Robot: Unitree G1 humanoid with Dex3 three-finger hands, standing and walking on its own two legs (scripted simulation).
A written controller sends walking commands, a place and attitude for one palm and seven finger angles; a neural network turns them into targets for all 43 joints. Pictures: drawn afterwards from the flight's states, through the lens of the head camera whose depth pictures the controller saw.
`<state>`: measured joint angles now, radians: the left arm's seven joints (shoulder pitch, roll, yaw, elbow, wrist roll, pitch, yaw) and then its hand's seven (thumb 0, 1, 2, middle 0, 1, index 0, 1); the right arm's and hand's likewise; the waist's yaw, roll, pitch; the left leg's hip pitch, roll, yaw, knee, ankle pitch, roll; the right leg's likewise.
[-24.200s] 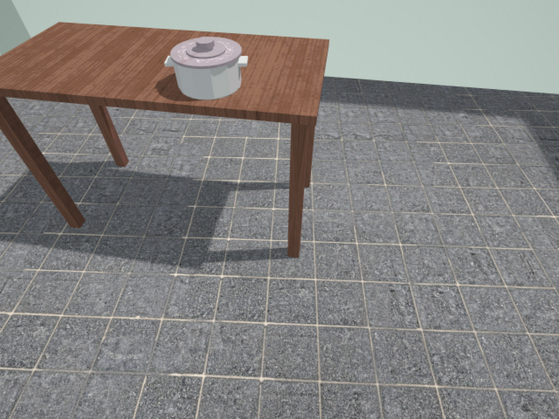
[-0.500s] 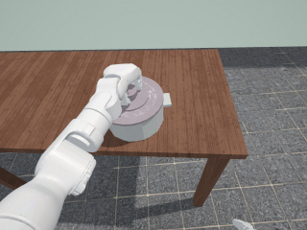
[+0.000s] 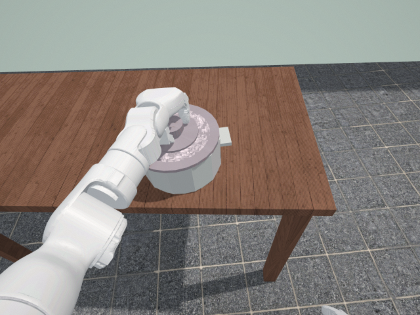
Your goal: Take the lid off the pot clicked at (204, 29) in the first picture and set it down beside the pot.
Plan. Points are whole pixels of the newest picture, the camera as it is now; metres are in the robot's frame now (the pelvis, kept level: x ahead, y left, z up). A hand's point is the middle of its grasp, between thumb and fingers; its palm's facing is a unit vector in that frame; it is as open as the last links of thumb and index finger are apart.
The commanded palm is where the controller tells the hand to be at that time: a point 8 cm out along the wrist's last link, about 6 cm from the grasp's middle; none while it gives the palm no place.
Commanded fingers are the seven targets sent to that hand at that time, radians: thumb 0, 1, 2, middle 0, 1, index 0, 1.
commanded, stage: lift the lid straight up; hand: left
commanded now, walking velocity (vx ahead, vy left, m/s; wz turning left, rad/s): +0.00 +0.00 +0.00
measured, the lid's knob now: (171, 126) +0.49 +0.07 +0.09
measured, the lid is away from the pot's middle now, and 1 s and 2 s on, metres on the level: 0.01 0.01 0.02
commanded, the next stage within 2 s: move the lid sideways beside the pot in 1.90 s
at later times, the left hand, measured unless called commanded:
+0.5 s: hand (164, 115) +0.45 +0.07 +0.15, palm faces -0.28 -0.01 -0.96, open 8.2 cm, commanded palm +0.44 +0.07 +0.22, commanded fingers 0.00 0.56 1.03 -0.85 -1.02 -0.83 -1.01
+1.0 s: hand (163, 94) +0.46 +0.07 +0.19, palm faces -0.26 +0.00 -0.97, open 8.2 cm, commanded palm +0.45 +0.07 +0.26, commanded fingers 0.00 0.56 1.03 -0.85 -1.02 -0.83 -1.01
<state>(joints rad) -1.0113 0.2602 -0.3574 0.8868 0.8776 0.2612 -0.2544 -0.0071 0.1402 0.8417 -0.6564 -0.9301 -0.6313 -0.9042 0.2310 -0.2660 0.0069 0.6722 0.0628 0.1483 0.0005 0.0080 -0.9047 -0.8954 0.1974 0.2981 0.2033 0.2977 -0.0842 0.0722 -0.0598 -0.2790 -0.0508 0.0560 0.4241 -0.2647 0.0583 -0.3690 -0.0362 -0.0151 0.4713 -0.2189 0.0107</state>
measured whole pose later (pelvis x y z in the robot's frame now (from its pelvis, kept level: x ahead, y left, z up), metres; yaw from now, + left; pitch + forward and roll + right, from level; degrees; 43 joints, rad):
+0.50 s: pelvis +0.00 +0.00 +0.00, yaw +1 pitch +5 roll +1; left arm -1.08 0.25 -0.41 0.85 0.86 0.31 -0.31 0.00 0.14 0.83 -0.67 -0.92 -0.64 -0.90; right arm 0.19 -0.26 0.01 0.68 0.07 0.12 0.01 0.01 -0.90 -0.90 0.20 0.30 0.20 0.30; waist -0.06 0.08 -0.06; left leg -0.25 -0.06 0.04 0.41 -0.26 0.06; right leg -0.34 -0.05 -0.03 0.47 -0.22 0.01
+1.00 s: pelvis -0.01 -0.01 +0.00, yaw +1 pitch +5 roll +1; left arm -1.21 0.29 -0.38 0.91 0.87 0.31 -0.38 0.00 0.13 0.83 -0.67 -0.92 -0.65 -0.90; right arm 0.23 -0.27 0.01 0.69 0.06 0.08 0.00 0.01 -0.90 -0.90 0.20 0.30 0.20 0.30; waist -0.08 0.08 -0.04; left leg -0.24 -0.06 0.04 0.39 -0.24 0.05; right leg -0.33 -0.05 -0.03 0.46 -0.21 0.00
